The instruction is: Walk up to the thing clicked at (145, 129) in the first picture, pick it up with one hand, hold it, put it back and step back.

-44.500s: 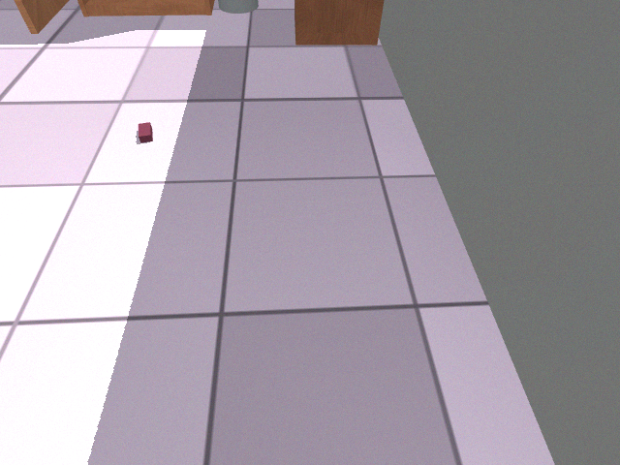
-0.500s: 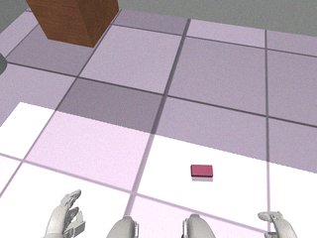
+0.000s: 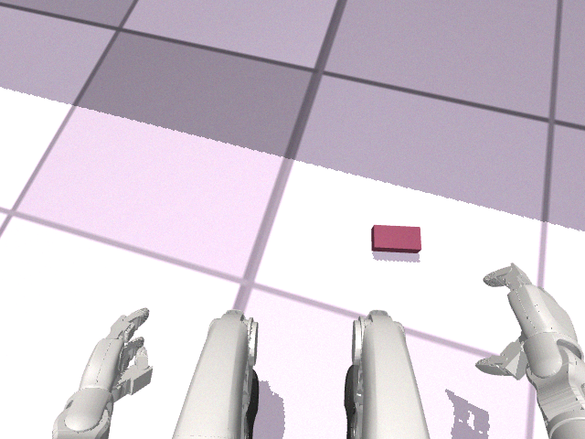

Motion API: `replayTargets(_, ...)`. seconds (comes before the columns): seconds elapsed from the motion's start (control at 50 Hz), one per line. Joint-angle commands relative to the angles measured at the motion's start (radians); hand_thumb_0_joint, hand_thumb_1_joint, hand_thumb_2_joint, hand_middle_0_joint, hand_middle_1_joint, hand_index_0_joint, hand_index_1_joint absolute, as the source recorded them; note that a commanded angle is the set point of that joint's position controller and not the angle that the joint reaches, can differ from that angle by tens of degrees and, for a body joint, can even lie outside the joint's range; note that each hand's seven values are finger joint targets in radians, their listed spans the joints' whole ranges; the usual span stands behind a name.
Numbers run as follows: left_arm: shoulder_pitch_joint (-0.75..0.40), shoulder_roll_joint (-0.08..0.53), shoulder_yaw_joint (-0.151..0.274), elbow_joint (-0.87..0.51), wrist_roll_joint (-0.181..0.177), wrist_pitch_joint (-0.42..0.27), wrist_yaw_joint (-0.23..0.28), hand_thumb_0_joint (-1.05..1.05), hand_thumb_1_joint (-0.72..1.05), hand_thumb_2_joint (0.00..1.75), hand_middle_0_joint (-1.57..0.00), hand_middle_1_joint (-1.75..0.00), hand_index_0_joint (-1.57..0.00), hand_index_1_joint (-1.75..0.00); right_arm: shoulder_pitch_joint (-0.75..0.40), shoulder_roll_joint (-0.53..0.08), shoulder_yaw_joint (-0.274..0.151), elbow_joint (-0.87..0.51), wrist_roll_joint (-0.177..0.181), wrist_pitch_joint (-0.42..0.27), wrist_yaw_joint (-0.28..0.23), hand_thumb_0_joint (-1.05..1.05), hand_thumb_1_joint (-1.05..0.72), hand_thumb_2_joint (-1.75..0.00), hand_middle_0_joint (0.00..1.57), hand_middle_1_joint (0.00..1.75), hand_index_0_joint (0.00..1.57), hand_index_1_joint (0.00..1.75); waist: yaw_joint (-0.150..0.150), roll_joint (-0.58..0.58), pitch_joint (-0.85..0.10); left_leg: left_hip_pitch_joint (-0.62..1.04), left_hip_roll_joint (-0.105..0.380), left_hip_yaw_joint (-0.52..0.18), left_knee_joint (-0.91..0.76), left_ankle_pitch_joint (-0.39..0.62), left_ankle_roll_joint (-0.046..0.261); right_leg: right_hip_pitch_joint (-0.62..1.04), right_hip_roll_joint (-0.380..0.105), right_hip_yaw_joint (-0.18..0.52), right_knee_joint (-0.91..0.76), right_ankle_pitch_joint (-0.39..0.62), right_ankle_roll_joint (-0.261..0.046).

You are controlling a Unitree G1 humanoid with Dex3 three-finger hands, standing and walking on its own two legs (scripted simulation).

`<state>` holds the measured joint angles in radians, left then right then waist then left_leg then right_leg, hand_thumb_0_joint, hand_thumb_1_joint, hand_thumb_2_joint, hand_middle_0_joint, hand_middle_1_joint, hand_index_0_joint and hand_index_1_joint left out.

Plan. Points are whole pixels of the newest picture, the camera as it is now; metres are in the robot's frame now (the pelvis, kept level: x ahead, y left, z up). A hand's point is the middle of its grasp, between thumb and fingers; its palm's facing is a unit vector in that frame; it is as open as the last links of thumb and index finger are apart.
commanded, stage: rise first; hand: right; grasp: from above
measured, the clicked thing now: (395, 239) +0.51 -0.24 -0.51
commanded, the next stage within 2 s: none
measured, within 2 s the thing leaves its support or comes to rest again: neither
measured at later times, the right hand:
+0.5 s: hand (462, 275) +0.37 -0.31 -0.29, palm faces -0.47 +0.15 -0.87, open 14.1 cm
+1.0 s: hand (449, 255) +0.43 -0.31 -0.35, palm faces -0.46 +0.01 -0.89, open 14.0 cm
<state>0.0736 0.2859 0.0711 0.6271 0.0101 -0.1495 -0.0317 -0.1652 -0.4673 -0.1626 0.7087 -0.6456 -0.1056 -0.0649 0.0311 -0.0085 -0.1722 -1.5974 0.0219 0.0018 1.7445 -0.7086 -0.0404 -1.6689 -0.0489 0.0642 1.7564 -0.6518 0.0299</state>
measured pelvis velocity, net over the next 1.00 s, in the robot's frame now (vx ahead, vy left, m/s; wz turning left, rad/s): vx -0.04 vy -0.01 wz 0.12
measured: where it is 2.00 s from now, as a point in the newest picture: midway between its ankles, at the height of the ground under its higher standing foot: (300, 431)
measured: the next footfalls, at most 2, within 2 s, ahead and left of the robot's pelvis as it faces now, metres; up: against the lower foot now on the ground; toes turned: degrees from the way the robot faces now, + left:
none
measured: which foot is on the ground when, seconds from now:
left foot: down 0.00-1.00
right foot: down 0.00-1.00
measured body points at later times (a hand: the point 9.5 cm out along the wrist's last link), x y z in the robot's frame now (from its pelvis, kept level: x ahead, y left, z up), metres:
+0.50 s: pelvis -0.05 -0.01 -0.15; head +0.17 -0.05 +0.24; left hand +0.01 +0.28 -0.26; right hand +0.39 -0.31 -0.24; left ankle +0.04 +0.14 -0.50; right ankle +0.06 -0.13 -0.50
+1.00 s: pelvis -0.04 -0.01 -0.19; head +0.20 -0.07 +0.19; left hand +0.01 +0.27 -0.29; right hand +0.45 -0.31 -0.30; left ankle +0.04 +0.14 -0.50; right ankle +0.06 -0.13 -0.50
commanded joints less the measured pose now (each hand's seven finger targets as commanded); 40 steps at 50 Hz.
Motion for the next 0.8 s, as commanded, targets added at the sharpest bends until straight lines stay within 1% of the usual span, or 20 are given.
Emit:
replayTargets(0.0, 0.115, 0.173, 0.071, -0.052, 0.001, -0.012, -0.001, 0.00, 0.93, 0.91, -0.20, -0.30, -0.20, -0.30, -0.251, -0.314, -0.093, -0.067, -0.084, -0.032, -0.066, 0.00, 0.59, -1.01, 0.09, 1.04, 0.09, 1.05, 0.000, -0.086, -0.581, 0.125, -0.030, 0.044, -0.113, 0.367, 0.057, 0.373, 0.022, -0.032, -0.084, 0.368, -0.043)
replayTargets(0.06, 0.124, 0.176, 0.066, -0.029, 0.013, 0.002, -0.005, 0.00, 0.91, 0.91, -0.20, -0.30, -0.20, -0.30, -0.386, -0.398, -0.102, 0.011, -0.144, -0.055, -0.075, 0.00, 0.58, -1.01, 0.10, 1.03, 0.09, 1.04, 0.002, -0.055, -0.612, 0.089, -0.033, 0.043, -0.070, 0.289, 0.054, 0.255, 0.025, -0.042, 0.000, 0.258, -0.053)
replayTargets(0.08, 0.132, 0.174, 0.062, -0.018, 0.016, 0.006, -0.005, 0.00, 0.91, 0.90, -0.20, -0.30, -0.20, -0.30, -0.416, -0.394, -0.090, 0.040, -0.161, -0.065, -0.075, 0.00, 0.57, -1.01, 0.09, 1.03, 0.09, 1.04, 0.007, -0.052, -0.625, 0.077, -0.033, 0.043, -0.057, 0.285, 0.053, 0.244, 0.024, -0.046, 0.027, 0.254, -0.056)
replayTargets(0.14, 0.151, 0.176, 0.054, 0.002, 0.023, 0.013, -0.009, 0.00, 0.91, 0.91, -0.20, -0.30, -0.20, -0.30, -0.520, -0.403, -0.055, 0.145, -0.210, -0.096, -0.074, 0.00, 0.57, -1.02, 0.09, 1.03, 0.08, 1.04, 0.023, -0.054, -0.590, 0.009, -0.037, 0.053, -0.029, 0.186, 0.056, 0.148, 0.026, -0.050, 0.067, 0.144, -0.052)
replayTargets(0.16, 0.152, 0.179, 0.052, 0.005, 0.024, 0.017, -0.010, 0.00, 0.91, 0.91, -0.20, -0.30, -0.20, -0.30, -0.551, -0.449, -0.075, 0.152, -0.227, -0.107, -0.078, 0.00, 0.57, -1.02, 0.11, 1.02, 0.09, 1.03, 0.011, -0.047, -0.593, 0.000, -0.038, 0.056, -0.021, 0.162, 0.057, 0.130, 0.027, -0.050, 0.077, 0.123, -0.054)
replayTargets(0.22, 0.157, 0.183, 0.044, 0.010, 0.030, 0.032, -0.015, 0.00, 0.90, 0.90, -0.20, -0.30, -0.20, -0.30, -0.621, -0.495, -0.069, 0.208, -0.284, -0.135, -0.080, 0.00, 0.57, -1.03, 0.09, 1.03, 0.08, 1.04, 0.017, -0.073, -0.574, -0.062, -0.046, 0.070, 0.018, 0.076, 0.063, 0.066, 0.030, -0.046, 0.102, 0.044, -0.053)
replayTargets(0.28, 0.172, 0.188, 0.036, 0.022, 0.037, 0.048, -0.021, 0.00, 0.90, 0.90, -0.20, -0.30, -0.20, -0.30, -0.705, -0.498, -0.047, 0.228, -0.333, -0.159, -0.093, 0.00, 0.57, -1.04, 0.08, 1.03, 0.07, 1.04, 0.044, -0.126, -0.564, -0.132, -0.048, 0.091, 0.069, 0.066, 0.066, 0.068, 0.028, -0.030, 0.124, 0.022, -0.050)
replayTargets(0.3, 0.178, 0.192, 0.038, 0.025, 0.038, 0.055, -0.022, 0.00, 0.90, 0.91, -0.20, -0.30, -0.20, -0.30, -0.724, -0.509, -0.051, 0.229, -0.346, -0.167, -0.103, 0.00, 0.57, -1.04, 0.09, 1.02, 0.07, 1.03, 0.041, -0.127, -0.576, -0.151, -0.051, 0.097, 0.079, 0.058, 0.068, 0.080, 0.026, -0.022, 0.127, 0.011, -0.048)
replayTargets(0.32, 0.179, 0.193, 0.032, 0.034, 0.041, 0.063, -0.023, 0.00, 0.90, 0.91, -0.20, -0.30, -0.20, -0.30, -0.730, -0.515, -0.047, 0.258, -0.365, -0.172, -0.112, 0.00, 0.58, -1.04, 0.09, 1.00, 0.07, 1.02, 0.047, -0.144, -0.557, -0.175, -0.051, 0.100, 0.096, 0.057, 0.069, 0.065, 0.027, -0.022, 0.140, 0.007, -0.047)
replayTargets(0.36, 0.192, 0.199, 0.025, 0.045, 0.047, 0.078, -0.026, 0.00, 0.90, 0.91, -0.20, -0.30, -0.20, -0.30, -0.768, -0.573, -0.079, 0.274, -0.396, -0.183, -0.137, 0.00, 0.57, -1.04, 0.10, 0.98, 0.08, 1.00, 0.046, -0.158, -0.575, -0.184, -0.051, 0.104, 0.123, 0.074, 0.069, 0.057, 0.031, -0.025, 0.168, 0.029, -0.049)
replayTargets(0.38, 0.190, 0.203, 0.022, 0.050, 0.052, 0.086, -0.029, 0.00, 0.90, 0.91, -0.20, -0.30, -0.20, -0.30, -0.786, -0.586, -0.077, 0.285, -0.414, -0.187, -0.150, 0.00, 0.56, -1.03, 0.10, 0.98, 0.08, 1.00, 0.054, -0.171, -0.565, -0.211, -0.051, 0.106, 0.138, 0.072, 0.070, 0.046, 0.030, -0.021, 0.182, 0.025, -0.049)
replayTargets(0.44, 0.197, 0.200, 0.012, 0.064, 0.063, 0.105, -0.035, 0.00, 0.90, 0.91, -0.20, -0.30, -0.20, -0.30, -0.844, -0.578, -0.053, 0.331, -0.466, -0.197, -0.184, 0.00, 0.56, -1.03, 0.09, 0.98, 0.07, 1.00, 0.077, -0.201, -0.543, -0.271, -0.052, 0.119, 0.178, 0.081, 0.074, 0.029, 0.031, -0.014, 0.210, 0.030, -0.048)
replayTargets(0.52, 0.203, 0.213, 0.007, 0.081, 0.076, 0.120, -0.042, 0.00, 0.90, 0.91, -0.20, -0.30, -0.20, -0.30, -0.892, -0.615, -0.057, 0.389, -0.525, -0.199, -0.223, 0.00, 0.56, -1.03, 0.08, 0.98, 0.07, 0.99, 0.086, -0.247, -0.523, -0.327, -0.050, 0.131, 0.219, 0.093, 0.077, 0.030, 0.032, -0.006, 0.224, 0.028, -0.043)
replayTargets(0.54, 0.208, 0.213, 0.004, 0.086, 0.081, 0.123, -0.044, 0.00, 0.90, 0.91, -0.20, -0.30, -0.20, -0.30, -0.903, -0.607, -0.043, 0.412, -0.538, -0.198, -0.229, 0.00, 0.55, -1.01, 0.08, 0.99, 0.07, 1.00, 0.093, -0.244, -0.518, -0.334, -0.051, 0.134, 0.225, 0.088, 0.078, 0.016, 0.032, -0.008, 0.235, 0.023, -0.043)
replayTargets(0.56, 0.207, 0.212, 0.003, 0.088, 0.085, 0.125, -0.046, 0.00, 0.90, 0.91, -0.20, -0.30, -0.20, -0.30, -0.926, -0.620, -0.042, 0.407, -0.550, -0.197, -0.235, 0.00, 0.56, -1.02, 0.08, 0.99, 0.07, 1.00, 0.096, -0.242, -0.523, -0.329, -0.051, 0.130, 0.222, 0.098, 0.078, 0.010, 0.034, -0.015, 0.249, 0.034, -0.046)
replayTargets(0.6, 0.210, 0.209, -0.001, 0.091, 0.093, 0.128, -0.050, 0.00, 0.90, 0.91, -0.20, -0.30, -0.20, -0.30, -0.941, -0.596, -0.017, 0.437, -0.563, -0.194, -0.240, 0.00, 0.55, -1.01, 0.08, 0.99, 0.07, 1.00, 0.113, -0.237, -0.506, -0.342, -0.052, 0.135, 0.229, 0.097, 0.076, -0.013, 0.035, -0.017, 0.265, 0.034, -0.048)
replayTargets(0.64, 0.217, 0.220, 0.001, 0.099, 0.099, 0.131, -0.052, 0.00, 0.90, 0.91, -0.20, -0.30, -0.20, -0.30, -0.961, -0.616, -0.026, 0.441, -0.579, -0.196, -0.248, 0.00, 0.55, -1.00, 0.07, 1.00, 0.07, 1.00, 0.107, -0.267, -0.530, -0.364, -0.049, 0.142, 0.258, 0.114, 0.074, 0.023, 0.031, -0.002, 0.266, 0.047, -0.043)
replayTargets(0.68, 0.220, 0.222, -0.003, 0.101, 0.104, 0.134, -0.055, 0.00, 0.90, 0.91, -0.20, -0.30, -0.20, -0.30, -0.990, -0.614, -0.010, 0.444, -0.594, -0.199, -0.252, 0.00, 0.54, -1.00, 0.08, 1.00, 0.08, 0.99, 0.125, -0.292, -0.527, -0.376, -0.049, 0.150, 0.277, 0.127, 0.072, 0.027, 0.029, 0.008, 0.273, 0.053, -0.042)
replayTargets(0.74, 0.226, 0.225, -0.006, 0.108, 0.110, 0.142, -0.059, 0.00, 0.90, 0.91, -0.20, -0.30, -0.20, -0.30, -1.000, -0.638, -0.016, 0.460, -0.618, -0.207, -0.266, 0.00, 0.54, -0.99, 0.07, 1.00, 0.08, 0.99, 0.128, -0.276, -0.547, -0.369, -0.054, 0.150, 0.289, 0.152, 0.071, 0.013, 0.032, 0.002, 0.305, 0.085, -0.045)
replayTargets(0.78, 0.229, 0.223, -0.011, 0.109, 0.118, 0.144, -0.062, 0.00, 0.91, 0.91, -0.20, -0.30, -0.20, -0.30, -0.993, -0.624, -0.007, 0.493, -0.625, -0.211, -0.270, 0.00, 0.53, -0.98, 0.08, 1.01, 0.09, 1.00, 0.143, -0.255, -0.534, -0.367, -0.058, 0.154, 0.290, 0.165, 0.071, -0.001, 0.032, 0.003, 0.322, 0.102, -0.048)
